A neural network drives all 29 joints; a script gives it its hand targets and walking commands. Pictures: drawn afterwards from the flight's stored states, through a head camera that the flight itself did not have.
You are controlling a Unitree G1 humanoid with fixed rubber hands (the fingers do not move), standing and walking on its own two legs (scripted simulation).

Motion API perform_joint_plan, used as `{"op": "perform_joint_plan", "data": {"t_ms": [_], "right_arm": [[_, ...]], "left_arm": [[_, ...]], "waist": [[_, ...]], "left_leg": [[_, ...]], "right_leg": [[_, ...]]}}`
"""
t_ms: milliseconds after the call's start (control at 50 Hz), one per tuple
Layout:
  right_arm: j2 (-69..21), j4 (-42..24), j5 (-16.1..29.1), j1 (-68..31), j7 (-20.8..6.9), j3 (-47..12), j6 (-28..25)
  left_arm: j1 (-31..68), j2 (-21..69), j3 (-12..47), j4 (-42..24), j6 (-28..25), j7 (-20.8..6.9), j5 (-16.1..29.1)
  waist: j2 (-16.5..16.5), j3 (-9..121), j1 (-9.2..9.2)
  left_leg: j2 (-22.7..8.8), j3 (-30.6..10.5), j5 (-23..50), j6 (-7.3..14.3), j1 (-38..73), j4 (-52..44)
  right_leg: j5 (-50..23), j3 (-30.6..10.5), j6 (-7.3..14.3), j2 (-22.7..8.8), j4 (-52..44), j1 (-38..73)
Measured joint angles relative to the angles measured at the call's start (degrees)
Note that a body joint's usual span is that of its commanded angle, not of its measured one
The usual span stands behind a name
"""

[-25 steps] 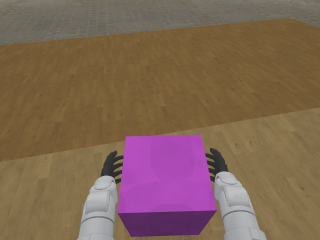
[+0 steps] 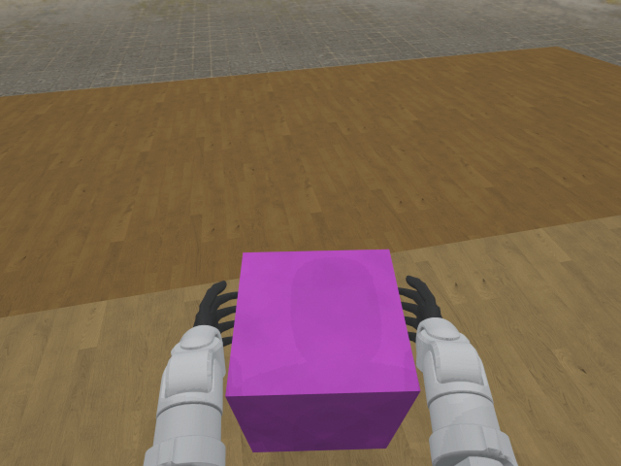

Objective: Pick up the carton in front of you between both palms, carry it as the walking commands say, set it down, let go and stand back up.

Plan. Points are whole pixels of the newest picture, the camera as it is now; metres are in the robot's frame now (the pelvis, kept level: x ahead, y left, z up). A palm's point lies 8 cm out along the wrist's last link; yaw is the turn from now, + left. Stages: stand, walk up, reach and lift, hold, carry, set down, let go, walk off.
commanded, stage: reach and lift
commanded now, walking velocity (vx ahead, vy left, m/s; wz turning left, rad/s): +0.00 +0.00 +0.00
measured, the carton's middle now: (318, 355) +0.30 +0.00 -0.04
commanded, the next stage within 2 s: hold in 0.62 s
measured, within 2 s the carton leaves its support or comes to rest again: neither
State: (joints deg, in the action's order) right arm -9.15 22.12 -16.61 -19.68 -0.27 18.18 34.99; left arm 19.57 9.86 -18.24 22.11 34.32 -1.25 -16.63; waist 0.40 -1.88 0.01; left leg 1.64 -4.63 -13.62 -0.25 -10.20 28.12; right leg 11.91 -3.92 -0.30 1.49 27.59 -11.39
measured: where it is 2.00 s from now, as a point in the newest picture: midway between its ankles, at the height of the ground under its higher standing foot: outside the picture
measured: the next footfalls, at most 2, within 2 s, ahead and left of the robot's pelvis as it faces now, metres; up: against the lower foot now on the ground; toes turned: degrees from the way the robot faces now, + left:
right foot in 1.60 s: +0.16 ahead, -0.10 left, +0.00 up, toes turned -7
left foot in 1.92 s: +0.42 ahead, +0.15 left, +0.00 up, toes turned +15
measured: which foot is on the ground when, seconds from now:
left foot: down 0.00-1.00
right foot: down 0.00-1.00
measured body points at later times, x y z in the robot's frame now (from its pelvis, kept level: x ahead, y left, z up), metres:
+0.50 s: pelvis +0.02 +0.00 +0.01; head -0.01 +0.00 +0.46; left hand +0.32 +0.15 +0.03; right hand +0.32 -0.15 +0.03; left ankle +0.02 +0.12 -0.74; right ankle +0.04 -0.12 -0.74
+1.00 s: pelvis +0.01 +0.00 +0.01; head -0.03 +0.00 +0.45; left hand +0.30 +0.15 +0.04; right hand +0.30 -0.15 +0.04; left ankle +0.02 +0.12 -0.74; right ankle +0.04 -0.12 -0.74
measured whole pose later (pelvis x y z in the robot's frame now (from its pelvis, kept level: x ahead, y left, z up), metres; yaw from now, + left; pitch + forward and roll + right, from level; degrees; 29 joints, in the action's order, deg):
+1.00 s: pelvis +0.01 +0.00 +0.01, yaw +0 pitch -8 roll +0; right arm -8.6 12.2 -14.7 -14.6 0.2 12.6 43.7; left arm 14.6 8.6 -12.5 12.3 43.3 -0.8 -14.2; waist 0.3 -2.9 -0.3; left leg 1.4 -4.5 -11.9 -0.2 -2.6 22.7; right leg 10.3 -4.2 -0.3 1.4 22.4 -3.9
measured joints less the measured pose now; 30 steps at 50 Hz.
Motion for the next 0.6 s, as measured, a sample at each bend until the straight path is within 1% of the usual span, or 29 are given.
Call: {"op": "perform_joint_plan", "data": {"t_ms": [120, 400, 600], "right_arm": [[-0.43, -1.63, -0.03, 1.36, -0.01, -0.51, 0.64], [0.53, -5.76, 1.18, 5.03, 0.43, -4.62, 3.10], [0.69, -7.29, 1.55, 5.71, 0.48, -5.42, 4.47]], "left_arm": [[-1.18, -0.27, 1.08, -1.34, 0.77, -0.15, 0.35], [-4.61, -1.16, 4.79, -5.33, 3.17, 0.00, 1.29], [-5.39, -1.34, 5.64, -6.98, 4.60, 0.20, 1.80]], "waist": [[-0.06, 0.23, -0.12], [0.03, 0.25, -0.11], [-0.01, -0.01, -0.13]], "left_leg": [[-0.15, -0.07, 0.33, -0.03, 1.64, -1.80], [-0.30, -0.09, 0.78, 0.06, 5.00, -4.94], [-0.27, 0.04, 0.97, 0.13, 6.22, -5.60]], "right_leg": [[-0.29, 0.02, 0.09, 0.02, -1.72, 1.61], [-0.74, -0.05, 0.10, -0.06, -4.90, 4.99], [-0.94, -0.23, 0.04, -0.13, -5.52, 6.15]]}}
